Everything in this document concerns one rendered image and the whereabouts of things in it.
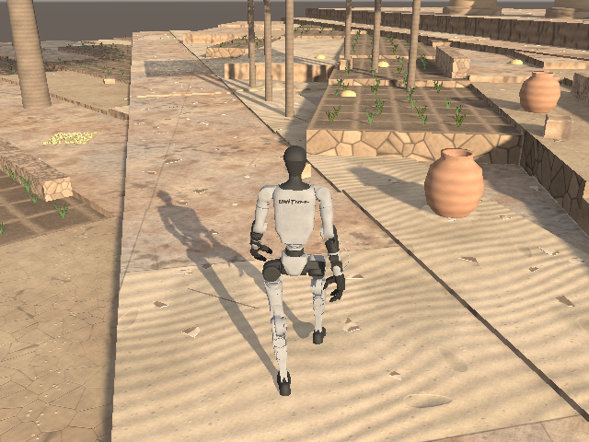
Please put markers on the robot left hand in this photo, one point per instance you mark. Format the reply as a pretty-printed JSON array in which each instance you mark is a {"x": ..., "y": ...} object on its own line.
[{"x": 258, "y": 256}]

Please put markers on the robot left foot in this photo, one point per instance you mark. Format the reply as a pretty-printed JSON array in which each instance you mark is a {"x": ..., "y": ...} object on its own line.
[{"x": 285, "y": 386}]

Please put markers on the robot right hand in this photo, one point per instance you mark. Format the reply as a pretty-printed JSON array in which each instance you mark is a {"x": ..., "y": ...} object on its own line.
[{"x": 340, "y": 281}]

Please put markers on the robot right upper arm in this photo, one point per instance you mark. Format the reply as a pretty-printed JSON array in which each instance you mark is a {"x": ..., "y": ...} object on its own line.
[{"x": 326, "y": 211}]

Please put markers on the robot right forearm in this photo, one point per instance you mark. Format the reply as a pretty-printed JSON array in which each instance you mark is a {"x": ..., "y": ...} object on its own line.
[{"x": 334, "y": 254}]

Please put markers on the robot left forearm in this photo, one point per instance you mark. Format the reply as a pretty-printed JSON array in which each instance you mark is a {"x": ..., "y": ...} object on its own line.
[{"x": 255, "y": 238}]

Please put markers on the robot left upper arm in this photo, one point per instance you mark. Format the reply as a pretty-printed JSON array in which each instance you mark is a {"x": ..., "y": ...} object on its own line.
[{"x": 262, "y": 208}]

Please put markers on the robot right shin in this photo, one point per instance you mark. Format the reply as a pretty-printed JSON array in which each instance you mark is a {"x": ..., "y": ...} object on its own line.
[{"x": 319, "y": 307}]

